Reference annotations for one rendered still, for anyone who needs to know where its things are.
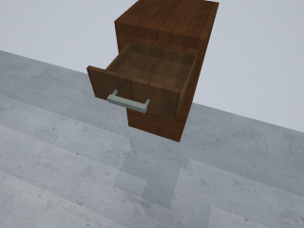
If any cabinet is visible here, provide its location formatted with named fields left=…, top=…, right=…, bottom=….
left=114, top=0, right=219, bottom=143

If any handle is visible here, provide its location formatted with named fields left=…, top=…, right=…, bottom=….
left=107, top=89, right=150, bottom=113

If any drawer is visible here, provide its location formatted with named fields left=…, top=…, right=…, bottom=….
left=86, top=41, right=198, bottom=121

